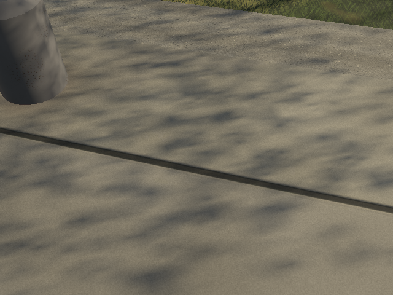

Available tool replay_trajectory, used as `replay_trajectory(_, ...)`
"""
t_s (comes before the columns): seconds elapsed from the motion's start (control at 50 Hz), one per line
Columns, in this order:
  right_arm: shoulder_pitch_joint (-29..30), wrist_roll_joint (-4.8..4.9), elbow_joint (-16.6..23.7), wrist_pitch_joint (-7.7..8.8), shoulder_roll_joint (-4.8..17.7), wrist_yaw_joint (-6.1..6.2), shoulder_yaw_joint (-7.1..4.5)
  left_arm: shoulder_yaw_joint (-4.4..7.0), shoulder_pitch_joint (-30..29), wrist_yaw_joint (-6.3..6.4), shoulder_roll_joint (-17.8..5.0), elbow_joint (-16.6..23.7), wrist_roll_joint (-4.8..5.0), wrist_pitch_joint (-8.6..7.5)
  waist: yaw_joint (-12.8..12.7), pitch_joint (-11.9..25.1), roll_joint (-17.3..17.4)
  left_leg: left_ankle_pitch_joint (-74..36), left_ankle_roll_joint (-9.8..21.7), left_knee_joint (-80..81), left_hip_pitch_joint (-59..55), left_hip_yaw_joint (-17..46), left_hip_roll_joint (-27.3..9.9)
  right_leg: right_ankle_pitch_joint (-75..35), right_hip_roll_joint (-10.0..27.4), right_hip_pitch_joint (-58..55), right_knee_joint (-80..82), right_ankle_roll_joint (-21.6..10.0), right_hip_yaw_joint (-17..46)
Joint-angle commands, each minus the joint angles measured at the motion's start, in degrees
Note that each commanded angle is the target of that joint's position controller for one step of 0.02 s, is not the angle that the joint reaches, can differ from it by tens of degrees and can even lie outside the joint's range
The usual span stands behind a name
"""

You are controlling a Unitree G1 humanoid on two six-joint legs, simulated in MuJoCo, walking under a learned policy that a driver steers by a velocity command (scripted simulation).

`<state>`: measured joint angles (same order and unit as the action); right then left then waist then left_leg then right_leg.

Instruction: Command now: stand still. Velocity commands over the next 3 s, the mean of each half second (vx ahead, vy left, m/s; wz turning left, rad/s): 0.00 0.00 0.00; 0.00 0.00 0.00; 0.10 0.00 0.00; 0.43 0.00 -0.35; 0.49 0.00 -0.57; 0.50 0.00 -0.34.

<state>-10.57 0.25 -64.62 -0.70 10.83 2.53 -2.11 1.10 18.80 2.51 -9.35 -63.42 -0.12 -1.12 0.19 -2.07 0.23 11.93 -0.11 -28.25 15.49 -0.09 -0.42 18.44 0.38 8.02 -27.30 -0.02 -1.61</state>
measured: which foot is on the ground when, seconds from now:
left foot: down 0.00-1.00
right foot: down 0.00-1.00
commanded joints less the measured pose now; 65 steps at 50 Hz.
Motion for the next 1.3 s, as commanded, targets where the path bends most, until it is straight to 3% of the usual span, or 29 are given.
replay_trajectory(0.02,-1.5,0.01,1.3,0.35,5.4,0.17,-0.75,0.74,5.0,0.13,-4.8,0.6,0.03,-0.23,0.0,-1.0,-0.4,-7.2,2.1,3.5,-5.2,1.6,-1.6,-5.5,1.4,7.4,6.3,-1.0,1.3)
replay_trajectory(1.24,-5.1,0.23,1.2,0.46,4.1,0.48,-0.61,0.75,8.2,-0.14,-3.4,1.5,0.2,-0.43,0.0,-1.8,-0.5,-8.8,1.5,2.6,-5.3,1.4,-1.6,-7.5,1.3,7.3,6.4,-1.5,1.6)
replay_trajectory(1.26,-6.1,0.21,0.7,0.41,3.5,0.49,-0.47,0.74,9.3,-0.08,-3.1,0.9,0.26,-0.34,-0.1,-0.4,-0.8,-3.1,1.5,2.1,-5.8,0.3,-0.7,-1.5,1.0,6.7,6.9,-1.8,1.3)
replay_trajectory(1.3,-6.0,0.8,0.8,0.51,4.0,0.53,-0.87,1.76,9.2,0.29,-6.0,1.4,1.03,-0.05,-0.6,-3.4,-4.0,15.9,2.0,-2.9,-0.4,-3.3,2.7,18.7,2.6,8.5,9.0,-5.1,4.9)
